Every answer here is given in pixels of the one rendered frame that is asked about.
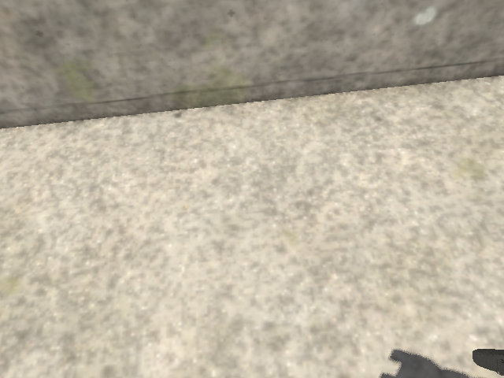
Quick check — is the robot right hand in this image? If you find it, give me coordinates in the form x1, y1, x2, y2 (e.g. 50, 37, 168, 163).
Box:
472, 349, 504, 376

